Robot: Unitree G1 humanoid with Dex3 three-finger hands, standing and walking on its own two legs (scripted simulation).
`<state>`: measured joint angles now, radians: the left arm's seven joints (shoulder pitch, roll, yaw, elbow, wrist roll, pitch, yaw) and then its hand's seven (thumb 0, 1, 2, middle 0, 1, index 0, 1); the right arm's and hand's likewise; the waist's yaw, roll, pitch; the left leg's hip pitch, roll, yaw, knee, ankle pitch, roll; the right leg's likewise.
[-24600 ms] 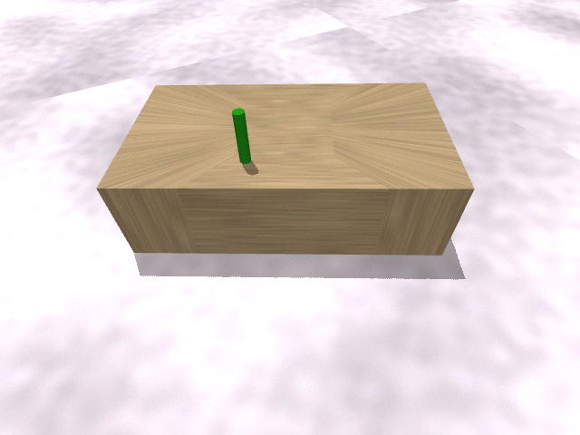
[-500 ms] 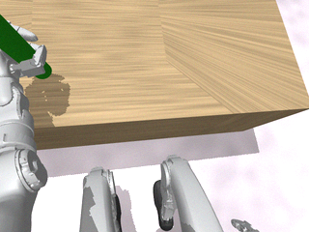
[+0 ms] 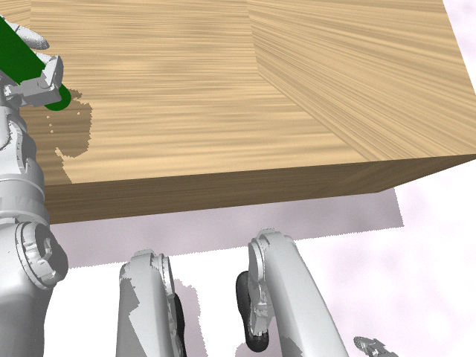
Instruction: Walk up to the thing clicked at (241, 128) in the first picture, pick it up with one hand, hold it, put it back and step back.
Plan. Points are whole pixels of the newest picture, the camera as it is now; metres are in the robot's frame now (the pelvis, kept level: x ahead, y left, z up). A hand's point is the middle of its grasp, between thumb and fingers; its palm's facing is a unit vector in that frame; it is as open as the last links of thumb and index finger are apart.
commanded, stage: lower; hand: left
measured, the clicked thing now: (17, 60) +0.55 +0.25 +0.02
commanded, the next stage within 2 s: loosen in 0.16 s
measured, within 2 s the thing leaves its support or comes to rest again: rests again in 0.04 s
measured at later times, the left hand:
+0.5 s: hand (37, 67) +0.56 +0.23 +0.00, palm faces +0.21 -0.98 -0.02, open 6.0 cm
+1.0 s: hand (17, 59) +0.56 +0.25 +0.01, palm faces +0.24 -0.97 -0.03, open 14.8 cm
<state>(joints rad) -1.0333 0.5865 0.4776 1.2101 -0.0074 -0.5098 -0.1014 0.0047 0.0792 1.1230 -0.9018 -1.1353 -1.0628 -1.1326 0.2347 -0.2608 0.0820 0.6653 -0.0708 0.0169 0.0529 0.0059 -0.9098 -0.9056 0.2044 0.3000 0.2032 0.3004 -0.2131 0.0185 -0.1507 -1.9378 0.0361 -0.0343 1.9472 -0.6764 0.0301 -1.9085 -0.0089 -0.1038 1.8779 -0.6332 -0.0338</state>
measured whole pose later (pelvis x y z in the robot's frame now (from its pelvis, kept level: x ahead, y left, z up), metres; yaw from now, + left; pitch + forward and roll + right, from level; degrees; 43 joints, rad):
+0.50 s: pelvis -0.01 +0.00 -0.02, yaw +0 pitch +37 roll -5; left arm -1.11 0.63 0.48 1.25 -0.02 -0.48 -0.12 -0.02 0.09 0.89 -0.96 -1.01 -1.04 -1.00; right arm 0.22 -0.28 0.08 0.65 -0.07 0.03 0.04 0.01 -0.90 -0.89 0.21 0.30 0.20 0.30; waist -0.21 0.02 -0.13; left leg -2.00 0.03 -0.04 2.02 -0.67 0.03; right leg -1.98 -0.02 -0.11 1.95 -0.63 -0.04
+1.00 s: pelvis +0.00 +0.00 -0.01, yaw +0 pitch +38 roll -5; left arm -1.03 0.62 0.54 1.09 -0.02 -0.43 -0.14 -0.01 -0.31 0.18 -0.36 -0.25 -0.36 -0.24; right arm 0.23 -0.27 0.07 0.63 -0.05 0.05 0.03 0.01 -0.90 -0.90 0.21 0.30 0.21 0.30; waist -0.20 0.03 -0.13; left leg -1.96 0.04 -0.03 1.99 -0.69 0.03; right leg -1.94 -0.01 -0.10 1.92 -0.64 -0.03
